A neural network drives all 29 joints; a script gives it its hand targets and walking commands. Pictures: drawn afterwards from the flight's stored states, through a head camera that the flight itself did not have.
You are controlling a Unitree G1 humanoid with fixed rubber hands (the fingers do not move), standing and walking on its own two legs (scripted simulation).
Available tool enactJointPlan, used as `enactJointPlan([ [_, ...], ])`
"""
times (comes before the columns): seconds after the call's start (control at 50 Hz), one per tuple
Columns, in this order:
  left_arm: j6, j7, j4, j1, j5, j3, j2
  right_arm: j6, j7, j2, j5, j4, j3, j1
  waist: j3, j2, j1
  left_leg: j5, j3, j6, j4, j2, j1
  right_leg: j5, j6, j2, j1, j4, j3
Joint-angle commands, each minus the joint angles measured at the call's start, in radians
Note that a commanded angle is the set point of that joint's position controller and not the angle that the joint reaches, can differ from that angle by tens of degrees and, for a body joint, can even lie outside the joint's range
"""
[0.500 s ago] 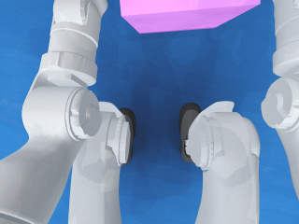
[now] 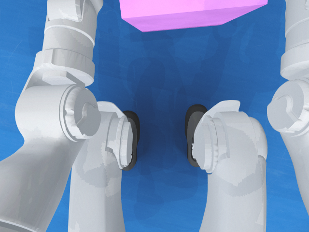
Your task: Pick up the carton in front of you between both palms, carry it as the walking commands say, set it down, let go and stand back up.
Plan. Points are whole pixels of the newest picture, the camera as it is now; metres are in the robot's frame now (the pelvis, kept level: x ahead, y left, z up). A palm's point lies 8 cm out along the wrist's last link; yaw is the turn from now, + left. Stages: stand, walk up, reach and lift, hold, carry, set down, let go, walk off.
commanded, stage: set down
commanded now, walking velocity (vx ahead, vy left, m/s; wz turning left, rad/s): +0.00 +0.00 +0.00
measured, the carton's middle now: out of the picture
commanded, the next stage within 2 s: let go in 1.34 s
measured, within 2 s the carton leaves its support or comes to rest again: neither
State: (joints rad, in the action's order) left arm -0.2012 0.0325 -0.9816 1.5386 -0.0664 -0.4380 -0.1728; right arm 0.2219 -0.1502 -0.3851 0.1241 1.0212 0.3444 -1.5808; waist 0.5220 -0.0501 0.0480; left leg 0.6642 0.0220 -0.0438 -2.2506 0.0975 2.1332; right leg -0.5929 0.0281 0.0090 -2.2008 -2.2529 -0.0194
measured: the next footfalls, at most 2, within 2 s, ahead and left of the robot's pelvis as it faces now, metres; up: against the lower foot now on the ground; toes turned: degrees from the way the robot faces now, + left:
none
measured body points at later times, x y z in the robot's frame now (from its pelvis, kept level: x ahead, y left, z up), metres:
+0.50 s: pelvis +0.00 +0.00 +0.02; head +0.37 -0.04 +0.26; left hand +0.60 +0.12 -0.12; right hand +0.59 -0.25 -0.12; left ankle +0.10 +0.12 -0.33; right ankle +0.11 -0.11 -0.33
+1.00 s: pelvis +0.01 -0.01 +0.15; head +0.36 -0.05 +0.43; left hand +0.60 +0.13 +0.04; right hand +0.59 -0.27 +0.04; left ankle +0.10 +0.12 -0.33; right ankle +0.11 -0.11 -0.33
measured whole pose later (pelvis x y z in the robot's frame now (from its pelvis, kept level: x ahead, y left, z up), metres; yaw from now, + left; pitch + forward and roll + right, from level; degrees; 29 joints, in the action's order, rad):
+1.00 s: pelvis +0.01 -0.01 +0.15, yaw -1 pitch +46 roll +4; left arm -0.25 0.15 -0.84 1.37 0.07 -0.30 -0.23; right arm 0.24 -0.04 -0.48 -0.03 1.01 0.21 -1.48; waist 0.10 -0.02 -0.01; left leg 0.52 0.00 -0.04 -1.66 0.06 1.95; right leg -0.46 0.02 0.04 -2.01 -1.66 -0.03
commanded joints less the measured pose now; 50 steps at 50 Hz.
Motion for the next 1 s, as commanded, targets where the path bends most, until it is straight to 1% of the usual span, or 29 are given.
enactJointPlan([
  [0.0, 0.005, -0.067, -0.021, 0.225, 0.007, 0.134, 0.310, 0.011, -0.092, 0.376, -0.017, 0.096, -0.163, -0.160, -0.695, 0.062, -0.008, -0.170, 0.037, 0.018, 0.177, 0.034, -0.331, 0.195, -0.026, 0.041, 0.499, 0.191, -0.015],
  [0.02, 0.023, -0.025, -0.024, 0.175, -0.007, 0.087, 0.145, -0.010, -0.046, 0.201, -0.019, 0.093, -0.129, -0.138, -0.721, 0.068, -0.012, -0.187, 0.040, 0.008, 0.180, 0.027, -0.346, 0.216, -0.037, 0.032, 0.522, 0.190, -0.013],
  [0.04, 0.046, 0.022, -0.017, 0.138, -0.013, 0.047, -0.036, -0.041, 0.012, 0.007, -0.029, 0.075, -0.094, -0.127, -0.766, 0.075, -0.010, -0.210, 0.043, 0.001, 0.180, 0.022, -0.358, 0.242, -0.046, 0.025, 0.550, 0.191, -0.008],
  [0.06, 0.074, 0.065, 0.004, 0.133, 0.001, 0.032, -0.163, -0.075, 0.065, -0.131, -0.053, 0.049, -0.088, -0.150, -0.836, 0.084, -0.016, -0.257, 0.044, -0.002, 0.178, 0.017, -0.375, 0.287, -0.053, 0.018, 0.586, 0.187, -0.010],
  [0.08, 0.095, 0.091, 0.007, 0.167, 0.022, 0.046, -0.216, -0.102, 0.106, -0.178, -0.088, 0.035, -0.107, -0.211, -0.907, 0.088, -0.023, -0.306, 0.037, -0.003, 0.168, 0.014, -0.377, 0.347, -0.057, 0.017, 0.617, 0.178, -0.014],
  [0.1, 0.110, 0.105, 0.004, 0.206, 0.064, 0.082, -0.238, -0.122, 0.131, -0.204, -0.137, 0.028, -0.139, -0.265, -0.987, 0.088, -0.025, -0.352, 0.032, -0.004, 0.156, 0.009, -0.379, 0.409, -0.057, 0.017, 0.646, 0.164, -0.024],
  [0.14, 0.126, 0.119, 0.001, 0.268, 0.159, 0.171, -0.264, -0.150, 0.164, -0.247, -0.228, 0.027, -0.193, -0.335, -1.129, 0.081, -0.012, -0.408, 0.024, -0.003, 0.132, -0.002, -0.381, 0.512, -0.048, 0.008, 0.696, 0.136, -0.041],
  [0.16, 0.129, 0.122, -0.001, 0.283, 0.195, 0.208, -0.265, -0.157, 0.171, -0.252, -0.258, 0.031, -0.211, -0.346, -1.185, 0.079, -0.005, -0.427, 0.022, -0.003, 0.123, -0.007, -0.387, 0.544, -0.042, 0.004, 0.713, 0.128, -0.043],
  [0.22, 0.125, 0.119, 0.010, 0.304, 0.276, 0.307, -0.228, -0.164, 0.169, -0.268, -0.322, 0.051, -0.255, -0.351, -1.312, 0.059, 0.016, -0.463, 0.017, 0.000, 0.120, -0.021, -0.435, 0.557, -0.026, -0.002, 0.730, 0.129, -0.033],
  [0.24, 0.120, 0.119, 0.011, 0.302, 0.292, 0.323, -0.224, -0.162, 0.166, -0.277, -0.335, 0.063, -0.262, -0.344, -1.343, 0.049, 0.018, -0.464, 0.019, -0.001, 0.124, -0.023, -0.452, 0.550, -0.022, -0.003, 0.734, 0.132, -0.029],
  [0.28, 0.109, 0.125, 0.037, 0.298, 0.306, 0.331, -0.227, -0.154, 0.161, -0.292, -0.344, 0.072, -0.265, -0.332, -1.391, 0.039, 0.016, -0.448, 0.026, -0.007, 0.141, -0.024, -0.457, 0.535, -0.015, -0.005, 0.755, 0.140, -0.022],
  [0.34, 0.088, 0.139, 0.088, 0.288, 0.308, 0.332, -0.228, -0.135, 0.159, -0.307, -0.329, 0.070, -0.257, -0.324, -1.498, 0.050, 0.020, -0.433, 0.035, -0.009, 0.174, -0.017, -0.497, 0.533, -0.009, -0.001, 0.813, 0.161, -0.001],
  [0.44, 0.031, 0.180, 0.208, 0.275, 0.267, 0.277, -0.232, -0.083, 0.164, -0.322, -0.304, -0.032, -0.234, -0.345, -1.649, 0.085, -0.003, -0.414, 0.056, 0.003, 0.268, 0.009, -0.579, 0.518, -0.008, 0.018, 0.897, 0.243, 0.028],
  [0.48, 0.007, 0.185, 0.201, 0.246, 0.237, 0.243, -0.219, -0.059, 0.161, -0.305, -0.287, -0.029, -0.223, -0.327, -1.606, 0.100, -0.014, -0.382, 0.056, 0.008, 0.315, 0.013, -0.555, 0.481, -0.009, 0.023, 0.873, 0.291, 0.031],
  [0.58, 0.001, 0.162, 0.126, 0.167, 0.155, 0.161, -0.170, -0.052, 0.135, -0.251, -0.217, 0.022, -0.175, -0.264, -1.417, 0.112, -0.040, -0.324, 0.045, 0.010, 0.412, 0.005, -0.439, 0.405, -0.020, 0.026, 0.743, 0.398, 0.017],
  [0.64, 0.007, 0.148, 0.114, 0.156, 0.131, 0.137, -0.158, -0.053, 0.123, -0.230, -0.189, 0.029, -0.156, -0.253, -1.400, 0.121, -0.046, -0.309, 0.049, 0.008, 0.466, 0.002, -0.419, 0.394, -0.026, 0.030, 0.748, 0.457, 0.014],
  [0.7, 0.005, 0.138, 0.128, 0.155, 0.123, 0.128, -0.157, -0.046, 0.117, -0.226, -0.170, 0.022, -0.141, -0.244, -1.429, 0.125, -0.046, -0.302, 0.055, 0.004, 0.518, 0.001, -0.436, 0.392, -0.030, 0.035, 0.786, 0.514, 0.017],
  [0.78, -0.006, 0.131, 0.174, 0.154, 0.127, 0.127, -0.169, -0.033, 0.115, -0.235, -0.158, -0.023, -0.130, -0.242, -1.531, 0.131, -0.046, -0.329, 0.063, -0.001, 0.583, 0.003, -0.496, 0.432, -0.032, 0.044, 0.887, 0.583, 0.022],
  [0.88, -0.027, 0.126, 0.246, 0.130, 0.137, 0.133, -0.182, -0.007, 0.113, -0.242, -0.158, -0.107, -0.126, -0.234, -1.670, 0.147, -0.048, -0.381, 0.073, -0.003, 0.671, 0.010, -0.553, 0.531, -0.036, 0.053, 1.056, 0.663, 0.022],
  [0.98, -0.041, 0.119, 0.285, 0.073, 0.131, 0.131, -0.179, 0.010, 0.108, -0.230, -0.156, -0.147, -0.118, -0.188, -1.716, 0.157, -0.049, -0.420, 0.077, -0.004, 0.767, 0.018, -0.575, 0.631, -0.038, 0.053, 1.191, 0.742, 0.013],
])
